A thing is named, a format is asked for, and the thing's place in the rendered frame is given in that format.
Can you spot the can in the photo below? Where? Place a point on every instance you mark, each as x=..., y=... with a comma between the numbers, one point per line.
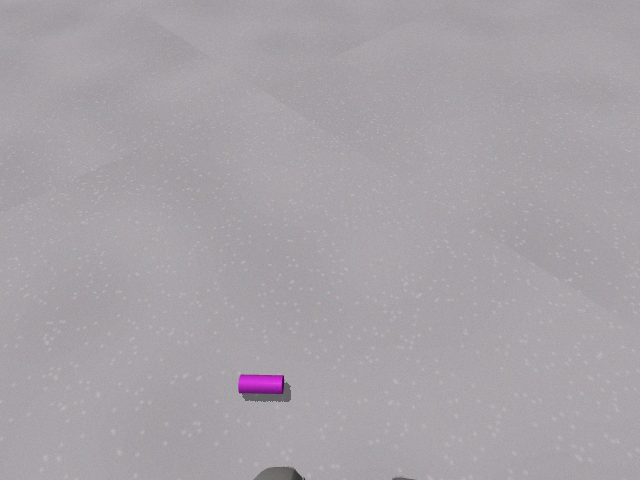
x=261, y=384

